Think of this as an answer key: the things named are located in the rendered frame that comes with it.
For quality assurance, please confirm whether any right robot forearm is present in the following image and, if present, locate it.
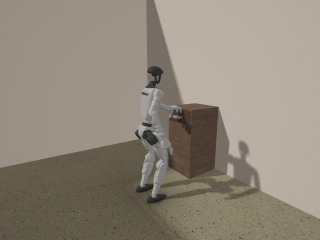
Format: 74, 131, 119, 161
151, 111, 166, 140

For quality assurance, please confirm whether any robot left hand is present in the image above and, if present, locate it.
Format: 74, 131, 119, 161
169, 105, 182, 118

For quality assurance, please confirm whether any handle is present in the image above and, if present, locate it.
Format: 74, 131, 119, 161
172, 115, 182, 119

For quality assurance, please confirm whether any left robot forearm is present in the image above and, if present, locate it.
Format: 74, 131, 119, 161
159, 103, 172, 111

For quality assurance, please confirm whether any cabinet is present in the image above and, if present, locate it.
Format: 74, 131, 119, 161
168, 103, 219, 179

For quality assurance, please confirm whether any robot right hand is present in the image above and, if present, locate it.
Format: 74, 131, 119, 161
160, 138, 173, 158

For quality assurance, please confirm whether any robot head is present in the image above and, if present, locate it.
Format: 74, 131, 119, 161
145, 66, 163, 89

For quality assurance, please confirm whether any robot right foot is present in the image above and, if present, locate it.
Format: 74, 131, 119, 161
147, 193, 166, 204

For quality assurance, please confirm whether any drawer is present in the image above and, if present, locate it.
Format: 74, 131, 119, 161
170, 109, 191, 126

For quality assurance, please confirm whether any robot right upper arm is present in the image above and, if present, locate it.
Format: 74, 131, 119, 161
148, 88, 164, 119

